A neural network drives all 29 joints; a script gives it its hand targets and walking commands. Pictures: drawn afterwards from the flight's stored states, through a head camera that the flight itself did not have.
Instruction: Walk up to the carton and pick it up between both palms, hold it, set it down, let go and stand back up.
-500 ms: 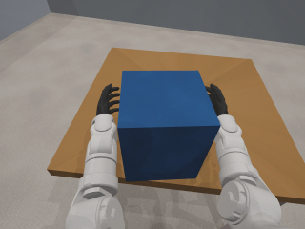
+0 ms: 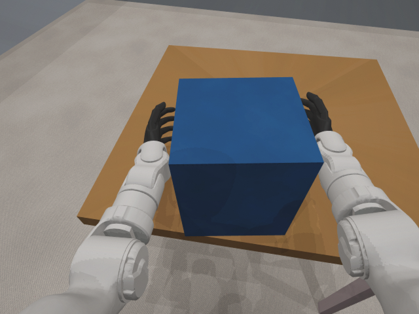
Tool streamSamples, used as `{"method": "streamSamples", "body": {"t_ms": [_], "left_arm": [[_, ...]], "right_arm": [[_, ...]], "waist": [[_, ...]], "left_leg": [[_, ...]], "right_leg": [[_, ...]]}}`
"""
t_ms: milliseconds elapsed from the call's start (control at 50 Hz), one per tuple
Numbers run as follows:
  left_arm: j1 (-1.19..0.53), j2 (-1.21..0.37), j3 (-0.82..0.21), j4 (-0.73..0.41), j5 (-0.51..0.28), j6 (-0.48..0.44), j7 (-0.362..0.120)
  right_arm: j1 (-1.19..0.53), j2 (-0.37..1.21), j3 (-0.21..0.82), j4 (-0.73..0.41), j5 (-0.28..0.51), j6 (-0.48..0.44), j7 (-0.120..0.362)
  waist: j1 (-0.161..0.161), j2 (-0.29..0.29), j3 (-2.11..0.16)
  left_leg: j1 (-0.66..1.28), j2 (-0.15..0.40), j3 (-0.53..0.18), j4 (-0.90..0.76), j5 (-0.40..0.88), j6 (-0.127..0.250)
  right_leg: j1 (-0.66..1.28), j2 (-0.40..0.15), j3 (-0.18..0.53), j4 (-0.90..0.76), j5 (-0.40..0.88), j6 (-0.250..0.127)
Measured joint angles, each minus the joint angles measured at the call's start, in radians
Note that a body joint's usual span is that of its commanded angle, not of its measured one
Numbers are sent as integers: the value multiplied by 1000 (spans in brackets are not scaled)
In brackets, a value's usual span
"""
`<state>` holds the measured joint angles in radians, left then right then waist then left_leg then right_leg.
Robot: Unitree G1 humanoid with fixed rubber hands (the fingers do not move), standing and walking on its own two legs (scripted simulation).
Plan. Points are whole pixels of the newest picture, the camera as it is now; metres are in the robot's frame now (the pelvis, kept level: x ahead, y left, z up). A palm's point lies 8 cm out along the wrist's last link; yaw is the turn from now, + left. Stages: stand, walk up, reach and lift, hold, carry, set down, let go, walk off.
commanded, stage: set down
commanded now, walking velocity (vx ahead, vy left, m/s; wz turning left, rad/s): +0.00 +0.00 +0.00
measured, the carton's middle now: (235, 161) +0.40 +0.04 +0.07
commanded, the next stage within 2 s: none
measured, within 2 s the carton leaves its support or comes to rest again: neither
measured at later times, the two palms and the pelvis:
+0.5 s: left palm (132, 106) +0.40 +0.22 +0.19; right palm (359, 105) +0.47 -0.16 +0.18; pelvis -0.01 -0.01 +0.00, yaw +1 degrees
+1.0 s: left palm (116, 91) +0.38 +0.23 +0.23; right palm (388, 86) +0.46 -0.18 +0.24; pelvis -0.01 -0.01 +0.01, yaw +2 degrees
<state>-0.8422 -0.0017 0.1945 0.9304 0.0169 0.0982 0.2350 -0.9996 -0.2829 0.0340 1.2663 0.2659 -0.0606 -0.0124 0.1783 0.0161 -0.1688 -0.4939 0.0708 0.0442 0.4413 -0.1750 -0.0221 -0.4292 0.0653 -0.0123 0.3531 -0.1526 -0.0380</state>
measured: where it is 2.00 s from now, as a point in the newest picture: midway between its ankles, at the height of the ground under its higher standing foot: outside the picture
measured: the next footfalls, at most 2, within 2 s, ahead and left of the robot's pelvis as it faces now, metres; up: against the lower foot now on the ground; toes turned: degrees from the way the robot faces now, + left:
none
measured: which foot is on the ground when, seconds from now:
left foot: down 0.00-1.00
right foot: down 0.00-1.00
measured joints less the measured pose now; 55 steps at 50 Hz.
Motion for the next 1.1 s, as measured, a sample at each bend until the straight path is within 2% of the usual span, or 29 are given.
{"method": "streamSamples", "body": {"t_ms": [140, 300, 520, 760, 920, 1100], "left_arm": [[14, 63, -13, -35, -64, 11, -25], [-20, 154, -54, -113, -145, 117, -42], [-91, 193, -37, -245, -167, 351, -46], [-135, 219, -42, -343, -182, 519, -27], [-130, 228, -36, -386, -174, 579, -36], [25, 205, -4, -519, -137, 593, -69]], "right_arm": [[-25, -74, 76, -5, 101, 20, 20], [-40, -145, 123, -69, 188, 112, 44], [-71, -162, 107, -206, 193, 284, 37], [-156, -190, 84, -215, 201, 385, 42], [-155, -229, 113, -221, 238, 418, 60], [-1, -228, 119, -339, 246, 401, 64]], "waist": [[-7, -6, -3], [-28, -9, -7], [-34, -9, 18], [-44, -3, 23], [-58, -5, 40], [-72, 2, 73]], "left_leg": [[-1, -2, -12, -14, 12, -9], [8, -4, -23, -35, 30, -15], [72, -11, -15, -80, 52, -14], [103, -17, -32, -74, 46, -13], [147, -20, -34, -83, 45, -12], [212, -26, -29, -108, 52, -10]], "right_leg": [[-7, 0, -9, 9, -4, -7], [-4, 0, -16, 5, 1, -13], [44, -4, -3, -10, 9, -11], [87, -7, -14, -17, 5, -10], [130, -9, -11, -21, 1, -9], [185, -13, -1, -28, 0, -7]]}}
